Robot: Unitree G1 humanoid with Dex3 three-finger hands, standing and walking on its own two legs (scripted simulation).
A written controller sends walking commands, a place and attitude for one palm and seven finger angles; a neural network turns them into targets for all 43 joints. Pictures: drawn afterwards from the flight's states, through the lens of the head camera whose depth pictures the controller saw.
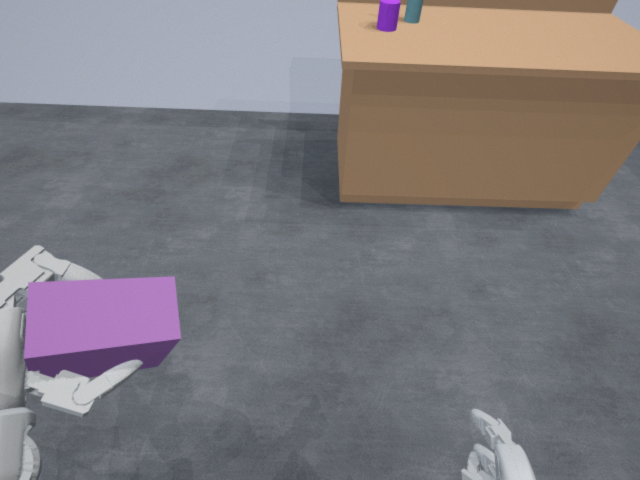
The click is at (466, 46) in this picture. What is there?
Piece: table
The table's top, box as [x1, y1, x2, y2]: [337, 2, 639, 79]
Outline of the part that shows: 337,3 342,68 639,79 639,31 611,14 422,6 419,22 413,24 407,23 403,20 406,5 400,5 396,29 392,32 384,32 376,28 379,4 349,2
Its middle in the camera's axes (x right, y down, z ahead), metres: +0.72 -0.82 +1.57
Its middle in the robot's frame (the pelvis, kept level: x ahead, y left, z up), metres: +1.76 -0.63 -0.06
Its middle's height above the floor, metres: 0.71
